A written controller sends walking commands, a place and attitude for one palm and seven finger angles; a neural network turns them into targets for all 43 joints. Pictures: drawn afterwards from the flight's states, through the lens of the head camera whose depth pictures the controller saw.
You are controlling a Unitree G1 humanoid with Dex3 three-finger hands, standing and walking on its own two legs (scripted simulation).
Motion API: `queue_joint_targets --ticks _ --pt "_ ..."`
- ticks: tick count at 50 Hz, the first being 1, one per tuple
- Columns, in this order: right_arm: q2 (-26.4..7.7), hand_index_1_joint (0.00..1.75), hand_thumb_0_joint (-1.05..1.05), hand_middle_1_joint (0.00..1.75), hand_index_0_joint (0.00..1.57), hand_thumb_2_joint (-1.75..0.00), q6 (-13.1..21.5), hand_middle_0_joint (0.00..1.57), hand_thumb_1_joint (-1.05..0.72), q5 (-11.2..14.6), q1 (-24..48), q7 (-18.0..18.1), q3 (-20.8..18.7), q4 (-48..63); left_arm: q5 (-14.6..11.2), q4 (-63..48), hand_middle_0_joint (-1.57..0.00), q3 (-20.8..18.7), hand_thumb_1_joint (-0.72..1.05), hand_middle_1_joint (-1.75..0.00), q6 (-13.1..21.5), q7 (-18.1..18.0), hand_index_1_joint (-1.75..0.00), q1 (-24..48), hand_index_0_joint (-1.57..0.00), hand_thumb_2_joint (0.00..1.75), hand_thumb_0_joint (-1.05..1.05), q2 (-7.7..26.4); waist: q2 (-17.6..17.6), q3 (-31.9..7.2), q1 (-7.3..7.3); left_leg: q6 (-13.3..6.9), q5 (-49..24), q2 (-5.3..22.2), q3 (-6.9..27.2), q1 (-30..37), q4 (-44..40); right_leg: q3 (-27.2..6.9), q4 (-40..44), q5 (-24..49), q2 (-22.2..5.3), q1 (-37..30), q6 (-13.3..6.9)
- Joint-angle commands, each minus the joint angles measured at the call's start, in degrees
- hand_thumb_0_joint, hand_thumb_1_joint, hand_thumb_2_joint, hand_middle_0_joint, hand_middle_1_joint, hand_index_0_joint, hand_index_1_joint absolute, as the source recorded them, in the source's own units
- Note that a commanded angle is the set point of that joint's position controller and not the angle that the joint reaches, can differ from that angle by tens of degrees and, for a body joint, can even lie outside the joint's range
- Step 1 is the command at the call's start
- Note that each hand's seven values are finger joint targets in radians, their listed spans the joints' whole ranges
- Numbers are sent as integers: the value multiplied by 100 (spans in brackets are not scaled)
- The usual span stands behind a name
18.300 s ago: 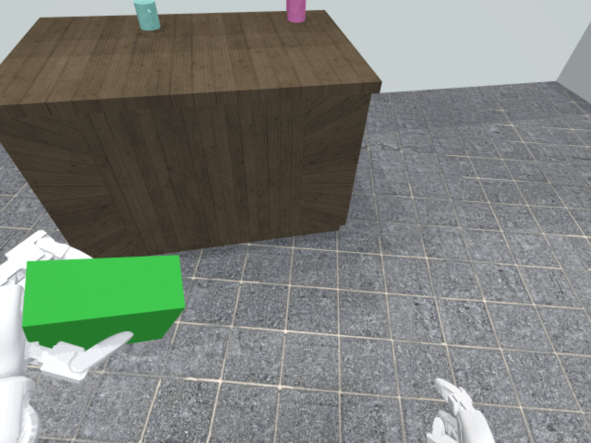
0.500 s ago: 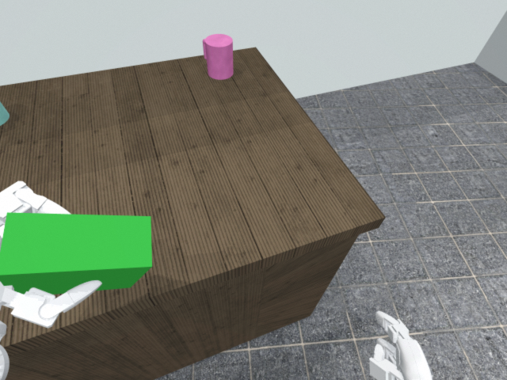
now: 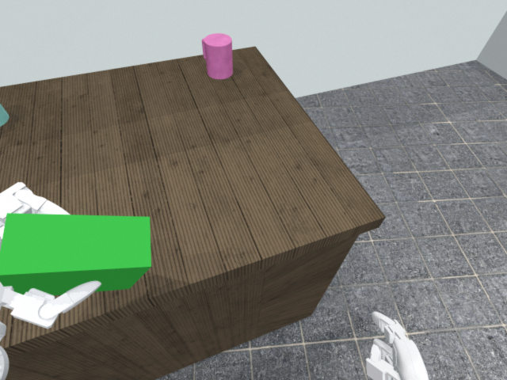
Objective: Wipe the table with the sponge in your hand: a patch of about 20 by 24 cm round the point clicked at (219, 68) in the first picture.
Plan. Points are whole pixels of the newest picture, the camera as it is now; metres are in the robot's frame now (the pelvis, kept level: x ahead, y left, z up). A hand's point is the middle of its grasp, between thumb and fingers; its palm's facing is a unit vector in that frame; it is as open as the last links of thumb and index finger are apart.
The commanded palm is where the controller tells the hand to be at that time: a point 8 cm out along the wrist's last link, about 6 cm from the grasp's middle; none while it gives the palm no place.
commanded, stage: come to a stop and stand still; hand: left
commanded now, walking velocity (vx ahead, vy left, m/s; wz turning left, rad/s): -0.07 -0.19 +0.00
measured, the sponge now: (101, 257) +0.23 +0.20 +0.14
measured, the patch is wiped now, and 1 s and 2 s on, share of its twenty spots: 0.00 0.00 0.00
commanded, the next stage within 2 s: look again from close up in 0.98 s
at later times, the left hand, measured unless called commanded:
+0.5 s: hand (15, 270) +0.21 +0.29 +0.14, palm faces +0.32 -0.85 -0.42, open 10.0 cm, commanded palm +0.16 +0.31 +0.18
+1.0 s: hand out of the picture +0.21 +0.33 +0.16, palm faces +0.38 -0.84 -0.38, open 10.0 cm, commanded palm +0.15 +0.36 +0.18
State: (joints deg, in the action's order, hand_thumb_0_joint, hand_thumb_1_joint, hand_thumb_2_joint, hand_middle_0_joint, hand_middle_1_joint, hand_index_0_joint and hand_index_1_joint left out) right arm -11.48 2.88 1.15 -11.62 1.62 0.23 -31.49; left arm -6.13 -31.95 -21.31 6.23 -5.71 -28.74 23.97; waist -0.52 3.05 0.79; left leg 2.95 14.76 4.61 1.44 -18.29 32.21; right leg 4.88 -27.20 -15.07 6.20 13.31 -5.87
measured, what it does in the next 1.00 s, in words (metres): shifts its weight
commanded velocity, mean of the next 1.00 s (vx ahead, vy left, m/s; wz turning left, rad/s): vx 0.00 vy -0.01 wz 0.00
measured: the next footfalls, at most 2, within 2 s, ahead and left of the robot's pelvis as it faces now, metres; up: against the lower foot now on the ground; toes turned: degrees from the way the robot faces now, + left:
none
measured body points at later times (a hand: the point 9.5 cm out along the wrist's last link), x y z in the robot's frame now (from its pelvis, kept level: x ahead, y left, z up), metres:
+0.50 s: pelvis +0.00 +0.03 +0.00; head +0.03 +0.05 +0.45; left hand +0.19 +0.33 +0.16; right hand +0.15 -0.22 -0.07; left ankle +0.02 +0.15 -0.73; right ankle -0.01 -0.05 -0.73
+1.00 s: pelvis -0.01 +0.08 +0.01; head +0.02 +0.10 +0.46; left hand +0.19 +0.37 +0.18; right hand +0.18 -0.13 -0.06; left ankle +0.02 +0.15 -0.73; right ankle -0.01 -0.05 -0.73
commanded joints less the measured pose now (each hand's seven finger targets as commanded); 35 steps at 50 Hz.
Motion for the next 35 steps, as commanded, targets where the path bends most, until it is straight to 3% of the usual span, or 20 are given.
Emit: queue_joint_targets --ticks 1,4,5,6,7,8,9,10,12,14,15,16,19,20,21,26,29,30,32,35 --pt "-703 30 0 30 20 -90 310 20 -90 1 390 74 -308 870 -43 -1299 -120 -668 10 -160 391 -146 -160 111 -120 130 0 889 -376 -1105 -12 -481 -1250 425 291 649 -136 -805 456 1512 -1093 -189 297" --pt "-689 30 0 30 20 -90 319 20 -90 30 391 73 -334 909 -44 -1215 -120 -791 10 -160 370 -168 -160 155 -120 130 0 985 -198 -996 -37 -438 -812 315 241 495 -35 -1006 589 1308 -1188 -180 328" --pt "-953 30 0 30 20 -90 222 20 -90 405 -731 634 680 1369 -64 -3043 -120 -2009 10 -160 1322 -189 -160 5049 -120 130 0 5489 -934 -880 101 -485 -2007 -65 93 665 -286 -573 928 1137 -672 -595 792" --pt "-412 30 0 30 20 -90 622 20 -90 266 -171 390 -263 868 53 -232 -120 -2286 10 -160 895 -70 -160 3133 -120 130 0 2363 -194 -807 -41 -409 -1441 391 52 669 -53 -763 563 250 -985 476 584" --pt "-925 30 0 30 20 -90 682 20 -90 -25 -34 207 -276 709 74 533 -120 -1639 10 -160 715 -6 -160 2237 -120 130 0 2006 -26 -671 -171 -370 -1012 55 -145 768 0 -1042 579 622 -782 507 497" --pt "-1073 30 0 30 20 -90 729 20 -90 -113 -70 101 -369 737 63 304 -120 -1680 10 -160 759 54 -160 2083 -120 130 0 2145 101 -892 -253 -374 -590 -46 -277 535 146 -1242 646 826 -977 367 493" --pt "-1048 30 0 30 20 -90 796 20 -90 -93 -101 3 -344 800 26 255 -120 -1360 10 -160 865 97 -160 1654 -120 130 0 1825 178 -1017 -294 -421 -473 -206 -293 270 308 -1442 669 1143 -1193 44 507" --pt "-992 30 0 30 20 -90 861 20 -90 -65 -81 -103 -274 727 19 484 -120 -1062 10 -160 897 114 -160 1117 -120 130 0 1435 46 -1218 -332 -461 -562 -254 -303 354 257 -1426 516 1501 -1231 -126 480" --pt "-977 30 0 30 20 -90 944 20 -90 3 -131 -263 -264 840 -9 -9 -120 -697 10 -160 1007 80 -160 428 -120 130 0 978 208 -1214 -431 -504 -931 -283 -298 174 174 -1195 379 2381 -1331 -551 609" --pt "-929 30 0 30 20 -90 1044 20 -90 41 8 -322 -254 798 21 -290 -120 -671 10 -160 1072 -17 -160 189 -120 130 0 912 344 -1116 -433 -518 -1079 -267 -253 365 25 -1027 363 2492 -1330 -411 656" --pt "-939 30 0 30 20 -90 1054 20 -90 41 183 -308 -209 707 30 -424 -120 -802 10 -160 1117 -100 -160 224 -120 130 0 1118 46 -1232 -401 -528 -1144 -228 -188 676 -176 -941 276 2156 -1230 -242 593" --pt "-977 30 0 30 20 -90 1050 20 -90 -2 129 -253 -265 683 89 -524 -120 -882 10 -160 1151 -130 -160 265 -120 130 0 1112 143 -1206 -372 -501 -1178 -160 -137 653 -291 -851 294 1953 -1150 -270 576" --pt "-990 30 0 30 20 -90 1048 20 -90 -62 261 -144 -257 649 161 -611 -120 -1016 10 -160 1136 -237 -160 588 -120 130 0 1259 98 -922 -314 -432 -845 -231 -39 539 -318 -993 571 1268 -1180 -81 387" --pt "-1029 30 0 30 20 -90 1008 20 -90 -76 349 -103 -244 581 183 -813 -120 -1204 10 -160 1138 -292 -160 852 -120 130 0 1601 -123 -1067 -275 -441 -771 -218 16 698 -387 -1039 531 1088 -1141 -33 342" --pt "-991 30 0 30 20 -90 981 20 -90 -77 289 -65 -277 554 198 -681 -120 -1034 10 -160 1122 -296 -160 873 -120 130 0 1333 -181 -1010 -245 -433 -811 -173 41 625 -454 -913 521 1094 -1130 -135 342" --pt "-999 30 0 30 20 -90 961 20 -90 -45 337 -59 -273 522 207 -764 -120 -626 10 -160 988 -375 -160 1158 -120 130 0 1075 -626 -1077 -239 -424 -874 -90 203 780 -693 -703 458 1042 -1080 -245 375" --pt "-977 30 0 30 20 -90 954 20 -90 -51 449 -80 -262 543 270 -836 -120 -425 10 -160 921 -379 -160 1193 -120 130 0 828 -423 -982 -231 -424 -775 -5 293 768 -896 -585 466 975 -1019 -279 415" --pt "-998 30 0 30 20 -90 939 20 -90 -34 499 -81 -254 526 267 -810 -120 -352 10 -160 891 -376 -160 1127 -120 130 0 781 -610 -992 -206 -433 -744 23 344 872 -993 -577 398 901 -979 -198 417" --pt "-948 30 0 30 20 -90 861 20 -90 -60 527 -80 -236 568 340 -771 -120 -299 10 -160 829 -363 -160 1110 -120 130 0 613 -392 -880 -192 -422 -639 122 403 775 -1122 -496 425 842 -940 -214 456" --pt "-931 30 0 30 20 -90 723 20 -90 -86 575 -63 -206 598 395 -590 -120 -466 10 -160 734 -354 -160 1035 -120 130 0 701 -342 -828 -171 -413 -233 160 442 730 -1296 -522 451 631 -861 -183 469"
